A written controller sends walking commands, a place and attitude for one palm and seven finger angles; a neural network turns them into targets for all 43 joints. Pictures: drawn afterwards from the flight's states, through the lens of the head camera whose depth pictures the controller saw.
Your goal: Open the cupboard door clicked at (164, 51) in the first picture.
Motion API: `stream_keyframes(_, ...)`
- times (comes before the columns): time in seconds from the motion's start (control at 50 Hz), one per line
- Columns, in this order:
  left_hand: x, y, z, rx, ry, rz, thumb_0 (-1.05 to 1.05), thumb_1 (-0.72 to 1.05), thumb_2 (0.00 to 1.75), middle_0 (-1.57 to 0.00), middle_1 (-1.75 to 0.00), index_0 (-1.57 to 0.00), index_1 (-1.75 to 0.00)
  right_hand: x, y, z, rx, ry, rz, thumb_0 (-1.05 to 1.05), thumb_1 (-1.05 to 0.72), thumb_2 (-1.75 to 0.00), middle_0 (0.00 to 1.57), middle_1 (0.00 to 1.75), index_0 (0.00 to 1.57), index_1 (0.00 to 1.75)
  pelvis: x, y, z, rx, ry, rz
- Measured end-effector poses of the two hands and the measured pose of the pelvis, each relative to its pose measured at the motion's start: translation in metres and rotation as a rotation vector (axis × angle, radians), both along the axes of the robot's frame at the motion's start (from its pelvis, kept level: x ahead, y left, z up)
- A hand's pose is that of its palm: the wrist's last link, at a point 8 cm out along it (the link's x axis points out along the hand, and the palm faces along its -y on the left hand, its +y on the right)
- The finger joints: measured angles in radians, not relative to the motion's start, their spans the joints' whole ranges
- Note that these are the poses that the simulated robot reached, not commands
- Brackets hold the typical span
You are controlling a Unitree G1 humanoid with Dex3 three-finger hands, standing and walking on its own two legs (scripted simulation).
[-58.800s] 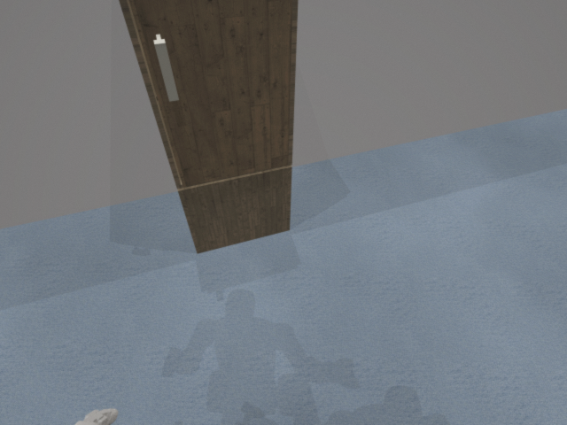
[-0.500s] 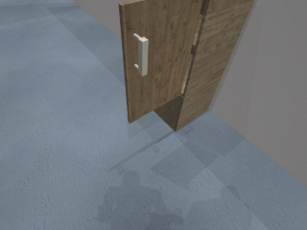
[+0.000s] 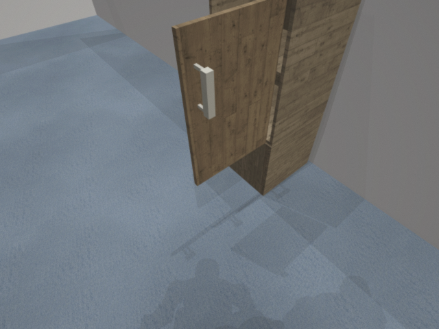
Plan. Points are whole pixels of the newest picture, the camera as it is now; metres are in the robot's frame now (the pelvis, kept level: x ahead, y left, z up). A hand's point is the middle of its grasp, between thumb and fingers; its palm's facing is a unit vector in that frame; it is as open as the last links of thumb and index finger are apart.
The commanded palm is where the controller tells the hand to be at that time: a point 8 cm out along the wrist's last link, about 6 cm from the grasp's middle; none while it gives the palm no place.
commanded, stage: let the arm hang, fingers relaxed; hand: left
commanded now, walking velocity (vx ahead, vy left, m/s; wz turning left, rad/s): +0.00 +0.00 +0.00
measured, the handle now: (203, 91) +0.69 +0.09 +0.07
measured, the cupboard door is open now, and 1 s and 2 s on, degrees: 90 90 90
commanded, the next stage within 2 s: look to check the result in 0.26 s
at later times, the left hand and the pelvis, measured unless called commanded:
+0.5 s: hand out of the picture +0.09 +0.22 -0.15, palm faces -0.02 -0.94 -0.33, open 7.4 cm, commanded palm none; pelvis +0.02 -0.02 +0.00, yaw +0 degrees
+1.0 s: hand out of the picture +0.12 +0.21 -0.15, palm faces -0.02 -0.94 -0.34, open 7.4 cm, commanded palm none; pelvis +0.05 -0.03 +0.00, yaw +0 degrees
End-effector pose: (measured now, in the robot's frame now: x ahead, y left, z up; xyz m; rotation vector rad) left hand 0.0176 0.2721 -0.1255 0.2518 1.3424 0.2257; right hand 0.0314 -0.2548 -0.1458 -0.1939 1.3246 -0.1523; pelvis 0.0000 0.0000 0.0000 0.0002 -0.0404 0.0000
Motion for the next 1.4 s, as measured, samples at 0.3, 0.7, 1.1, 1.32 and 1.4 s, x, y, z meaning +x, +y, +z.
stream_keyframes(0.3, 0.054, -0.007, 0.005, 0.001, -0.084, -0.061, 0.01, 0.90, 0.90, -0.20, -0.30, -0.20, -0.30, 0.019, -0.034, 0.012, -0.060, -0.024, 0.001, 0.00, -0.91, -0.90, 0.20, 0.30, 0.20, 0.30, 0.008, -0.010, 0.002, 0.002, 0.008, -0.004)
stream_keyframes(0.7, 0.083, -0.008, 0.014, 0.041, -0.086, -0.067, 0.01, 0.90, 0.90, -0.20, -0.30, -0.20, -0.30, 0.069, -0.054, 0.015, -0.069, -0.064, 0.033, 0.00, -0.91, -0.90, 0.20, 0.30, 0.20, 0.30, 0.032, -0.024, 0.005, 0.004, 0.019, -0.004)
stream_keyframes(1.1, 0.104, -0.018, 0.011, 0.029, -0.095, -0.078, 0.01, 0.90, 0.90, -0.20, -0.30, -0.20, -0.30, 0.083, -0.065, 0.020, -0.091, -0.064, 0.024, 0.00, -0.91, -0.90, 0.20, 0.30, 0.20, 0.30, 0.048, -0.031, 0.005, 0.005, 0.021, -0.012)
stream_keyframes(1.32, 0.110, -0.017, 0.011, 0.029, -0.091, -0.086, 0.01, 0.90, 0.90, -0.20, -0.30, -0.20, -0.30, 0.077, -0.064, 0.020, -0.091, -0.045, 0.013, 0.00, -0.91, -0.90, 0.20, 0.30, 0.20, 0.30, 0.051, -0.030, 0.005, 0.005, 0.023, -0.017)
stream_keyframes(1.4, 0.111, -0.016, 0.011, 0.030, -0.094, -0.087, 0.01, 0.90, 0.90, -0.20, -0.30, -0.20, -0.30, 0.077, -0.063, 0.019, -0.090, -0.043, 0.012, 0.00, -0.91, -0.90, 0.20, 0.30, 0.20, 0.30, 0.052, -0.030, 0.005, 0.005, 0.022, -0.018)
